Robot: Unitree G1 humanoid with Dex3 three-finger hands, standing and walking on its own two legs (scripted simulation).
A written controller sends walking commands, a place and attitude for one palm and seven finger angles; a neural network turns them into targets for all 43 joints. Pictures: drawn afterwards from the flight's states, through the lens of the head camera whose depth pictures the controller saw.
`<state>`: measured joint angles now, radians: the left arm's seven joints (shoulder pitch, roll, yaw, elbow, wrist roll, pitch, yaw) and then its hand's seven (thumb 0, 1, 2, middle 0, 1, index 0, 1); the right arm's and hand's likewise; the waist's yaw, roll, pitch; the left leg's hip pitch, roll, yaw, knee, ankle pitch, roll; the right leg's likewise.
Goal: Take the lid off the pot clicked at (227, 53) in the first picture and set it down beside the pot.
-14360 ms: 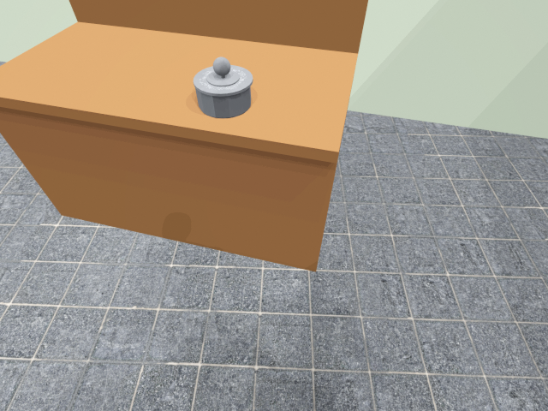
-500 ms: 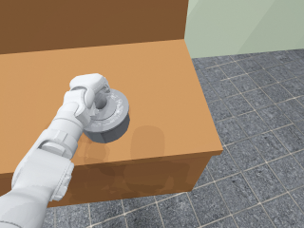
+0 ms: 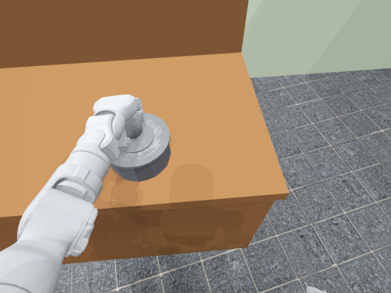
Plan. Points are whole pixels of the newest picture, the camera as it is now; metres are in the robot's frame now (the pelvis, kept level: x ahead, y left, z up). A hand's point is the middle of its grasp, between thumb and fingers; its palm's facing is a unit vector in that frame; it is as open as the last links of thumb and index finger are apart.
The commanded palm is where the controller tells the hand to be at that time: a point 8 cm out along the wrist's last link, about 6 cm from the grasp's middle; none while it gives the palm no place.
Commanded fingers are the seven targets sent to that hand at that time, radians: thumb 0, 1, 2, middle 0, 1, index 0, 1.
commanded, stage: close the fingers and squeeze the knob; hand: left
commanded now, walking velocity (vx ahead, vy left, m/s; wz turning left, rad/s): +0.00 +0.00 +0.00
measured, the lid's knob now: (131, 128) +0.49 +0.14 +0.04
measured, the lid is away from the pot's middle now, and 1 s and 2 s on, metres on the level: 0.00 0.00 0.01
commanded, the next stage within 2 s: lift the lid straight up in 0.86 s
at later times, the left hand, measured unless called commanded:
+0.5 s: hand (126, 130) +0.46 +0.15 +0.06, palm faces -0.36 -0.06 -0.93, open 8.4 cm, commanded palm +0.45 +0.15 +0.12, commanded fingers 0.00 0.37 0.96 -0.77 -1.07 -0.66 -1.00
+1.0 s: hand (126, 129) +0.46 +0.15 +0.06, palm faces -0.36 -0.05 -0.93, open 8.5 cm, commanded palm +0.46 +0.14 +0.13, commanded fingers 0.00 0.55 1.05 -0.89 -1.11 -0.76 -1.04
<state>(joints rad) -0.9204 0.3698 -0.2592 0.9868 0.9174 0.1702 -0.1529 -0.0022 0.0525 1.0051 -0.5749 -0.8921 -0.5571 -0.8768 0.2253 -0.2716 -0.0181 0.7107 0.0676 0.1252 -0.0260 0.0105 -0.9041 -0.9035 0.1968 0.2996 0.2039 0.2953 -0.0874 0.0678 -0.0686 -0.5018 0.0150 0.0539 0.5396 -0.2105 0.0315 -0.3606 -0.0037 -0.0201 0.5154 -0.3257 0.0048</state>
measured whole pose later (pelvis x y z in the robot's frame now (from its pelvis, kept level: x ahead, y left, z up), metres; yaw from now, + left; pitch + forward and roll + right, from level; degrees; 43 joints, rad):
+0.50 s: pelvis +0.00 +0.00 +0.00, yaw +0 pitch +9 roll -1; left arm -0.90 0.36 -0.26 0.97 0.91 0.18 -0.16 0.02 0.16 0.86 -0.67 -1.02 -0.56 -0.94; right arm 0.23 -0.27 -0.02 0.72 0.07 0.13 -0.03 0.01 -0.90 -0.90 0.20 0.30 0.20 0.30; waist -0.09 0.07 -0.07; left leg -0.48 0.02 0.05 0.53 -0.21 0.03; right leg -0.34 0.00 -0.02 0.51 -0.32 0.00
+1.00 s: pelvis +0.00 +0.00 +0.00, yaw +0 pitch +10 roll -1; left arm -0.92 0.36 -0.26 0.99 0.92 0.19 -0.16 0.01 0.14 0.87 -0.70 -1.02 -0.57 -0.95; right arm 0.23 -0.27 -0.01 0.71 0.07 0.13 -0.04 0.01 -0.90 -0.90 0.20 0.30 0.20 0.30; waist -0.09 0.07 -0.07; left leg -0.49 0.02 0.05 0.53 -0.21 0.03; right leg -0.35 0.00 -0.02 0.51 -0.32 0.00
